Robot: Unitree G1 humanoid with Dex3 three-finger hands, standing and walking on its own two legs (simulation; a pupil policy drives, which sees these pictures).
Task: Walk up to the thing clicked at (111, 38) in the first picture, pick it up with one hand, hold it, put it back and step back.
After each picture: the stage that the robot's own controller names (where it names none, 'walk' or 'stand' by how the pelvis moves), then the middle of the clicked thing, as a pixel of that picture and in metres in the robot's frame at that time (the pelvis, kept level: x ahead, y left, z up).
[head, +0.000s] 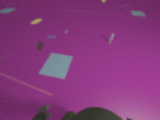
stand; (111, 38) +1.84 -0.50 -0.65
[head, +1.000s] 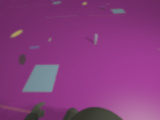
walk; (95, 39) +1.77 -0.02 -0.63
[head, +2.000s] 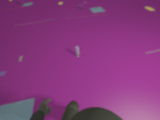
walk; (77, 51) +1.20 +0.29 -0.65
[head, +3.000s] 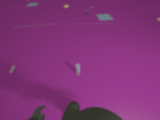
walk; (77, 69) +0.80 +0.22 -0.65
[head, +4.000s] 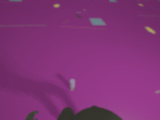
walk; (72, 85) +0.52 +0.15 -0.64
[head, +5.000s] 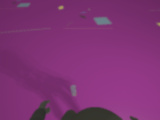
stand; (73, 90) +0.43 +0.18 -0.64
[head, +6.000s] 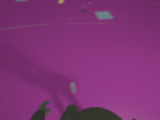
stand; (73, 88) +0.42 +0.20 -0.64
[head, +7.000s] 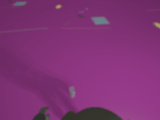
stand; (72, 92) +0.40 +0.19 -0.66
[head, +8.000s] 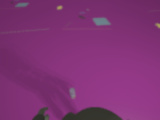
stand; (72, 93) +0.39 +0.18 -0.66
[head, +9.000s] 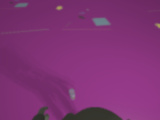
stand; (72, 94) +0.38 +0.19 -0.66
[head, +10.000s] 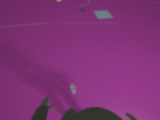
go down; (73, 89) +0.40 +0.18 -0.65
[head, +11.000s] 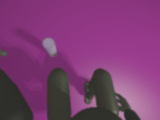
go down; (51, 49) +0.47 +0.25 -0.23
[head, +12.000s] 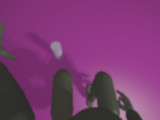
close in; (57, 51) +0.47 +0.24 -0.26
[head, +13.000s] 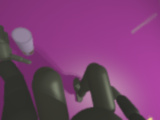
close in; (25, 44) +0.44 +0.29 -0.16
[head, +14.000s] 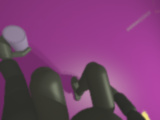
lift; (19, 44) +0.44 +0.30 -0.16
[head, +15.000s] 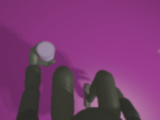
lift; (47, 55) +0.36 +0.28 -0.06
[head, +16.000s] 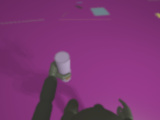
hold; (64, 69) +0.32 +0.16 +0.07
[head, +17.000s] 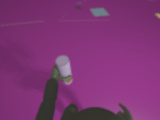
hold; (65, 72) +0.32 +0.16 +0.03
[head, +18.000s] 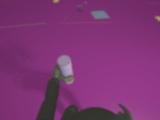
hold; (66, 71) +0.32 +0.16 +0.04
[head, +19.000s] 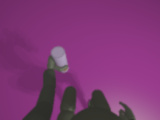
crouch; (61, 61) +0.39 +0.19 -0.02
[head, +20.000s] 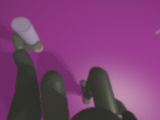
lower; (31, 39) +0.49 +0.29 -0.08
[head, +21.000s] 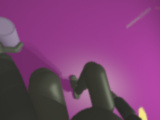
lower; (10, 39) +0.45 +0.33 -0.17
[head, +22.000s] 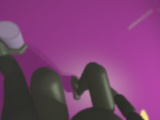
lower; (15, 41) +0.44 +0.32 -0.16
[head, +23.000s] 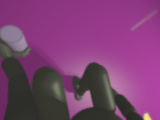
lower; (18, 44) +0.42 +0.32 -0.16
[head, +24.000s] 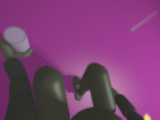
lower; (21, 45) +0.42 +0.31 -0.16
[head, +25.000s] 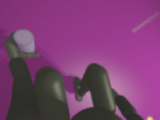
open; (27, 46) +0.43 +0.29 -0.17
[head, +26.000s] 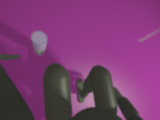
stand; (39, 45) +0.43 +0.28 -0.18
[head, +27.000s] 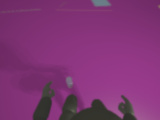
stand; (69, 82) +0.40 +0.19 -0.54
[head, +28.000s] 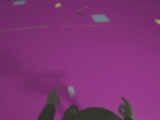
stand; (71, 92) +0.40 +0.19 -0.60
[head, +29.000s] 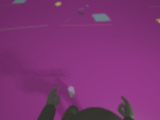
stand; (71, 92) +0.39 +0.19 -0.60
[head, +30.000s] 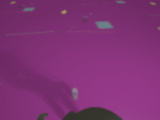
stand; (74, 94) +0.42 +0.17 -0.66
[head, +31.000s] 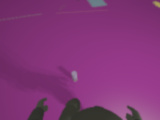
walk; (74, 76) +0.51 +0.18 -0.63
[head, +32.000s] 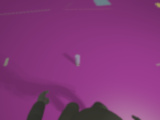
walk; (77, 60) +0.80 +0.18 -0.62
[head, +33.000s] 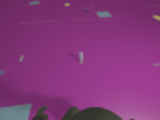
stand; (81, 58) +1.06 +0.21 -0.64
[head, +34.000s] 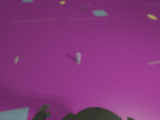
stand; (78, 58) +1.04 +0.20 -0.66
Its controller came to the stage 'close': yes
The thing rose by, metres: 0.68
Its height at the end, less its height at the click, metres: +0.00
